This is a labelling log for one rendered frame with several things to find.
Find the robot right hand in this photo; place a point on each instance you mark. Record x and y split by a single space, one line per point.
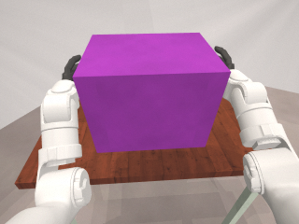
225 57

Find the robot right forearm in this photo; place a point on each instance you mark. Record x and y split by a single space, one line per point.
254 113

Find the carton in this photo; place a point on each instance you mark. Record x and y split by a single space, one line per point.
150 91

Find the table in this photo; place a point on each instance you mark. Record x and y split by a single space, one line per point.
221 157

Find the robot right upper arm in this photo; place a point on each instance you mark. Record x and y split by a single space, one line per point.
274 174

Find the robot left hand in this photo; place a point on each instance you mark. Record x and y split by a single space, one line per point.
70 68

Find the robot left upper arm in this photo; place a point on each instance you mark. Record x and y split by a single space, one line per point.
60 194

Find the robot left forearm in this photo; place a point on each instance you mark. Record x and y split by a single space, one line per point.
59 127

